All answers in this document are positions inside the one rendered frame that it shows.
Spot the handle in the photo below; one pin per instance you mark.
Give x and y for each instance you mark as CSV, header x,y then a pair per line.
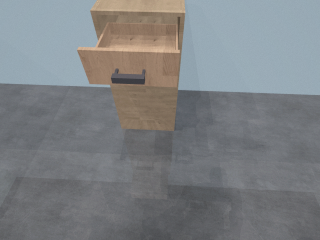
x,y
120,78

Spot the cabinet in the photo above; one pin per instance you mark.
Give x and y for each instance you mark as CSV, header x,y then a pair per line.
x,y
143,107

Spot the drawer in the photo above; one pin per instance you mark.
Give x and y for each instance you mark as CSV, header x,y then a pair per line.
x,y
132,48

